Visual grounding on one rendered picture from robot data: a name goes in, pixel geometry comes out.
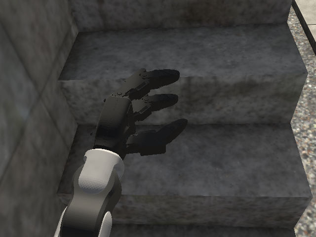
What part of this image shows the robot left hand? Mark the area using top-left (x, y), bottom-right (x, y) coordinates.
top-left (90, 68), bottom-right (188, 161)

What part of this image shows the robot left forearm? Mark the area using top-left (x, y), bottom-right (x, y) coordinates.
top-left (53, 148), bottom-right (124, 237)

